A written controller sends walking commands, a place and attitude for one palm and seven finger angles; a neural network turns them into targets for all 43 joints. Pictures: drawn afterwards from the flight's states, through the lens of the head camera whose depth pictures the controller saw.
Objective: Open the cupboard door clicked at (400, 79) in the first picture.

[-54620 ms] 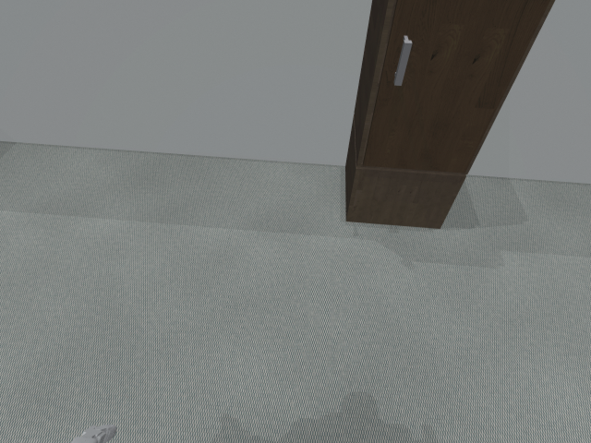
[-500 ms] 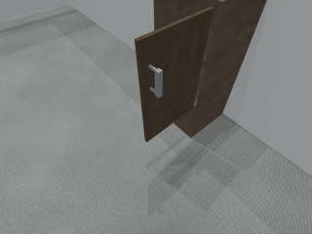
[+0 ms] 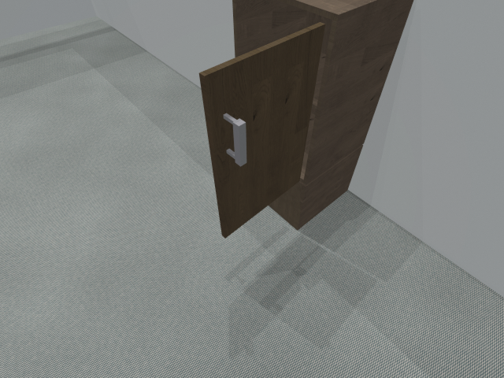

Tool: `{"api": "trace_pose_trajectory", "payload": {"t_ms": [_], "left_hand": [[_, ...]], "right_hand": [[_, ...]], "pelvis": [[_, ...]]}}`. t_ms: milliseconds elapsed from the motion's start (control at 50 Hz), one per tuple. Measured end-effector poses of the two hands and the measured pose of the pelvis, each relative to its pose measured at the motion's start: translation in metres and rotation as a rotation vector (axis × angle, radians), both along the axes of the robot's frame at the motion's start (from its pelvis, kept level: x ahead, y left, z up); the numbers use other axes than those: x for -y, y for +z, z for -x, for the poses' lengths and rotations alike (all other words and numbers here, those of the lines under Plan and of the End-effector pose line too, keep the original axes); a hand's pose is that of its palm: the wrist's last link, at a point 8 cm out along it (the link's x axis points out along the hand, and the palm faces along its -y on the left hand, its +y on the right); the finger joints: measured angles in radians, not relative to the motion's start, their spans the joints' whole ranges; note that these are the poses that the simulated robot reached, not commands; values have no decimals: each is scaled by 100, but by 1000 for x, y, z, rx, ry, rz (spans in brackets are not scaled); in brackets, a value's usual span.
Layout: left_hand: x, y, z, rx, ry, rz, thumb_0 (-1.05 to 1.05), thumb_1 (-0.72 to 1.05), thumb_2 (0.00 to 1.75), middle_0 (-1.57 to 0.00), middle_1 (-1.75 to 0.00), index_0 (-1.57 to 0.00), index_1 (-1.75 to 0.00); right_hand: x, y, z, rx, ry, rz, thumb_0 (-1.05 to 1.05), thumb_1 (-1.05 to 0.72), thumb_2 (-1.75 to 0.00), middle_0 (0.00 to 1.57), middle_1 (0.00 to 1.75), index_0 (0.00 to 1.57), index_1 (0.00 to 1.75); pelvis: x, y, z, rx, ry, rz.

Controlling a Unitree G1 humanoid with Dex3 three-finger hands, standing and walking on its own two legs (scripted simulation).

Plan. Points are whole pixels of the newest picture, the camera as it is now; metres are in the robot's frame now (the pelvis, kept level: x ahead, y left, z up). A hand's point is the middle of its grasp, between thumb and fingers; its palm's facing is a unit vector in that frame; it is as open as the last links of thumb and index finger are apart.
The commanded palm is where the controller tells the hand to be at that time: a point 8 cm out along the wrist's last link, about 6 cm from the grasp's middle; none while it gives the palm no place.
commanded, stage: look to check the result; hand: left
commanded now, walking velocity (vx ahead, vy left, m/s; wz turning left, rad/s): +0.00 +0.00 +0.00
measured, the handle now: (234, 139) +0.63 +0.07 +0.01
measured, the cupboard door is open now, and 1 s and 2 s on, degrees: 92 92 92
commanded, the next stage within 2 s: stand and wait in 0.50 s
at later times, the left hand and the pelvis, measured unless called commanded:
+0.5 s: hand out of the picture -0.01 +0.14 -0.17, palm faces +0.06 -0.98 -0.18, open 7.4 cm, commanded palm none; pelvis +0.02 -0.01 +0.00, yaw +0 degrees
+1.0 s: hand out of the picture +0.01 +0.14 -0.17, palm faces +0.05 -0.98 -0.19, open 7.4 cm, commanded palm none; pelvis +0.03 -0.02 +0.00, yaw +0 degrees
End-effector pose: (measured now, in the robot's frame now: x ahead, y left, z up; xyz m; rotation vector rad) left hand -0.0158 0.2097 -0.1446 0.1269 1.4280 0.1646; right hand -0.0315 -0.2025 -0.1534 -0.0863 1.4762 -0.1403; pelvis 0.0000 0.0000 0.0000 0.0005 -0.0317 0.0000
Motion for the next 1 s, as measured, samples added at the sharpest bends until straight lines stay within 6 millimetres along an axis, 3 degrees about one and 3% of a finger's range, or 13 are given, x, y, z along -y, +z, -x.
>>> {"api": "trace_pose_trajectory", "payload": {"t_ms": [300,600,1000], "left_hand": [[15,1,15,-71,33,9,0,91,90,-20,-30,-20,-30],[22,0,-4,-44,32,10,0,91,90,-20,-30,-20,-30],[21,1,-21,-36,21,-5,0,91,90,-20,-30,-20,-30]], "right_hand": [[7,0,-19,-6,16,0,0,-91,-90,20,30,20,30],[23,1,-41,19,29,26,1,-91,-90,20,30,20,30],[26,0,-47,7,22,22,1,-91,-90,20,30,20,30]], "pelvis": [[9,0,-11,-5,5,-2],[16,0,-23,-7,4,-8],[20,0,-33,-11,-2,-12]]}}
